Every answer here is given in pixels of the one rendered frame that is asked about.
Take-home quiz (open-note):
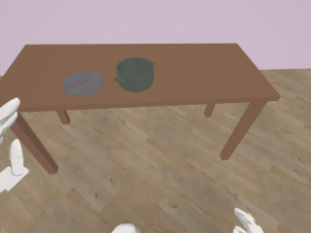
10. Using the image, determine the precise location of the right robot hand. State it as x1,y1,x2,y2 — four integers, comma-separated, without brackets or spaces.
233,208,263,233

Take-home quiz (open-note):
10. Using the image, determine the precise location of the left robot hand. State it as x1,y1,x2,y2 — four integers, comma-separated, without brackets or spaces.
0,98,29,194

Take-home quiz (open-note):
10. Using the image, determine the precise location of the pot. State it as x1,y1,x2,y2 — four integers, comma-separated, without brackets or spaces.
114,57,155,92

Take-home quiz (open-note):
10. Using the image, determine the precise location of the table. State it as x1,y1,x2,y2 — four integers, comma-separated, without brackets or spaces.
0,43,281,175

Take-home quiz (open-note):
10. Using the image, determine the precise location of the robot left thigh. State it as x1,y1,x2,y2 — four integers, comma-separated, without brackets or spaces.
112,223,141,233

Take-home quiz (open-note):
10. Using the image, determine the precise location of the knob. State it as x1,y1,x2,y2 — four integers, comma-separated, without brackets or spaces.
76,75,88,84

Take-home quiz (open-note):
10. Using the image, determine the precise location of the lid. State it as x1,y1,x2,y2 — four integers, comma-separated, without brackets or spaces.
61,70,103,97

